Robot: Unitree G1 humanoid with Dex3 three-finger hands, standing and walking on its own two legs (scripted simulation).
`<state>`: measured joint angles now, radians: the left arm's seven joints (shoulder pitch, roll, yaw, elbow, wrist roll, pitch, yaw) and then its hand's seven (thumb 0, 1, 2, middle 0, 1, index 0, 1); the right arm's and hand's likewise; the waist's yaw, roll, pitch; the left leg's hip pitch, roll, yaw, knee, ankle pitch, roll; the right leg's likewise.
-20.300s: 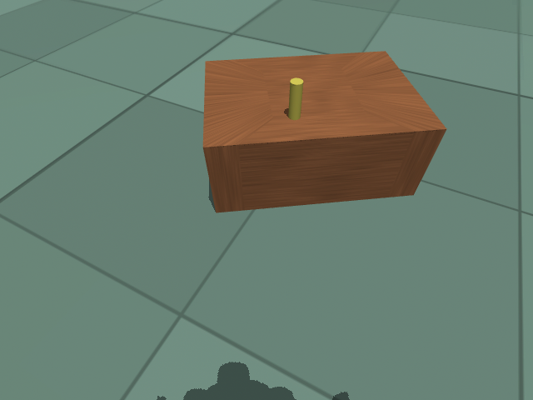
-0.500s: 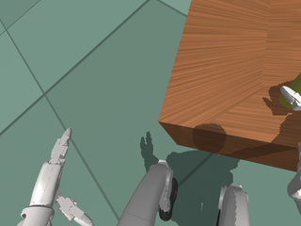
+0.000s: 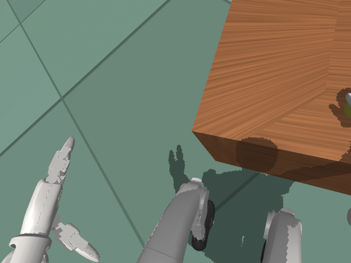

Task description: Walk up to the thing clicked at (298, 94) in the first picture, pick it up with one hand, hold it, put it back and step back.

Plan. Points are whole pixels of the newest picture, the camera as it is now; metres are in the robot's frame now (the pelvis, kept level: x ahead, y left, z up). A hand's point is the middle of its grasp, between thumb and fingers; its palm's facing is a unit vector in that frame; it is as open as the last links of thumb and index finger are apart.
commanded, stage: lower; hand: right
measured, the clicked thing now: out of the picture +0.51 -0.24 -0.05
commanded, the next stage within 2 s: loosen in 0.20 s
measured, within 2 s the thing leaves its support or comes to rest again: rests again in 0.08 s
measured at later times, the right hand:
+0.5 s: hand out of the picture +0.52 -0.25 -0.07, palm faces +0.30 +0.95 +0.00, open 8.7 cm
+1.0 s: hand out of the picture +0.53 -0.25 -0.07, palm faces +0.30 +0.95 +0.00, open 15.3 cm
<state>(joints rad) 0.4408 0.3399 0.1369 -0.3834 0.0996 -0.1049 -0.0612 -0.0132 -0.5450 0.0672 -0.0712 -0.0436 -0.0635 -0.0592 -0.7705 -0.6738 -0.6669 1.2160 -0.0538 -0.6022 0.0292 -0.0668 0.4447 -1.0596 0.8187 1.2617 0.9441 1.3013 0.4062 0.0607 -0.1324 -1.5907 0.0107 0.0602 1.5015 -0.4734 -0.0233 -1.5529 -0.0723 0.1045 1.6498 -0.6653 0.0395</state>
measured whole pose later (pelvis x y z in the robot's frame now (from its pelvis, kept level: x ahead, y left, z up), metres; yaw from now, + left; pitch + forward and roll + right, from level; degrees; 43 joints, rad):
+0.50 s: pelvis -0.01 +0.00 -0.02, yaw +0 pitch +33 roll +6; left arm 0.48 0.36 0.16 -0.47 0.08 -0.13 -0.07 -0.01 -0.53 0.05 -0.08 -0.05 -0.08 -0.06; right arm -0.80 -0.71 -0.67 1.20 -0.05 -0.58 0.04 -0.01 0.39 -0.90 0.93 1.09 1.00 1.12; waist 0.43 0.07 -0.13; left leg -1.66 0.01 0.06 1.56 -0.47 -0.03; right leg -1.63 -0.07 0.11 1.72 -0.67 0.04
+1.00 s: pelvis -0.01 +0.00 -0.02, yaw +0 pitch +33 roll +6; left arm 0.49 0.36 0.18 -0.46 0.07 -0.13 -0.07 -0.01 -0.55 0.07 -0.08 -0.05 -0.07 -0.07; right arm -0.78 -0.69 -0.66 1.14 -0.06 -0.54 0.04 -0.01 0.47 -0.20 0.39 0.31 0.40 0.30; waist 0.42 0.06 -0.14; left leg -1.66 0.01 0.06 1.57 -0.48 -0.03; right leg -1.63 -0.06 0.11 1.72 -0.68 0.04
